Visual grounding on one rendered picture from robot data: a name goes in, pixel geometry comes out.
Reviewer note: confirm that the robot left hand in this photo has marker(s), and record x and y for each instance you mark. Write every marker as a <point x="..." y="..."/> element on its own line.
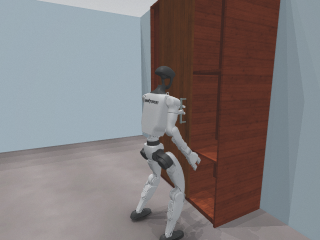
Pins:
<point x="182" y="111"/>

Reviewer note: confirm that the robot right hand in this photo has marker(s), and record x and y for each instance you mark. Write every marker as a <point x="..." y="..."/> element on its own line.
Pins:
<point x="193" y="159"/>

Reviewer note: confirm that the handle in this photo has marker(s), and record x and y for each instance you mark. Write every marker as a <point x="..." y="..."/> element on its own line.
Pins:
<point x="180" y="108"/>

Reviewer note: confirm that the robot right upper arm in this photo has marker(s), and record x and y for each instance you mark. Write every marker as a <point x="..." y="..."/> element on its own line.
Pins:
<point x="173" y="105"/>

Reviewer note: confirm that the robot left upper arm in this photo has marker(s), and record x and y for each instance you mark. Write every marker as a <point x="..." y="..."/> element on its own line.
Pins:
<point x="143" y="97"/>

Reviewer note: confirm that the robot left foot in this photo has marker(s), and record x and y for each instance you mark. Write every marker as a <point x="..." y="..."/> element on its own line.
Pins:
<point x="135" y="215"/>

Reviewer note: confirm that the wardrobe door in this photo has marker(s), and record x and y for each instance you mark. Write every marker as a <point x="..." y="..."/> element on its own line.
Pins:
<point x="156" y="45"/>
<point x="176" y="51"/>

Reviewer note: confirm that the robot left thigh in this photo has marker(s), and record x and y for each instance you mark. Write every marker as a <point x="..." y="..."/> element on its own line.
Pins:
<point x="154" y="179"/>

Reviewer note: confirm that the right robot forearm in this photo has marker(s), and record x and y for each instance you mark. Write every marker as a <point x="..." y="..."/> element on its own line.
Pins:
<point x="181" y="145"/>

